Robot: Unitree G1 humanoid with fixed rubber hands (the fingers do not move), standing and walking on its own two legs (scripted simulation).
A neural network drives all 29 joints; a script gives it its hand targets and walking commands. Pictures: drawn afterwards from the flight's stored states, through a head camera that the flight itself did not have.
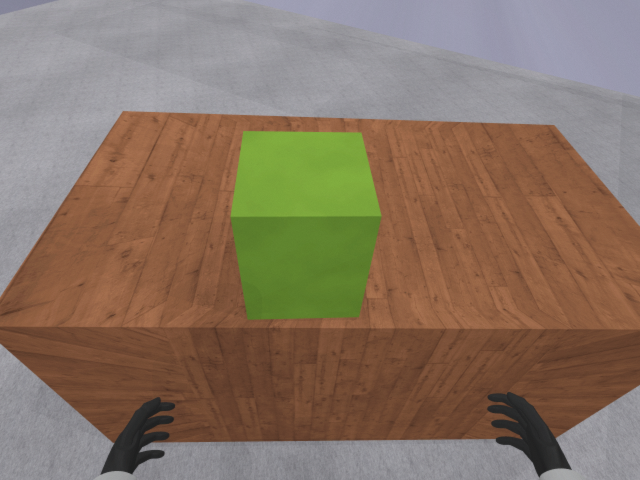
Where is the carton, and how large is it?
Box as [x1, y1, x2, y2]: [230, 131, 381, 319]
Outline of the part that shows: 243,131 230,216 247,318 256,319 358,316 381,216 361,133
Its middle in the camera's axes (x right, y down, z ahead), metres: -0.03 -0.03 +0.67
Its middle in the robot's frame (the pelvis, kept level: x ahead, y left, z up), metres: +0.53 +0.02 +0.00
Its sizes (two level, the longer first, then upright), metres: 0.210 0.200 0.250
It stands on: a pedestal, 0.65 m high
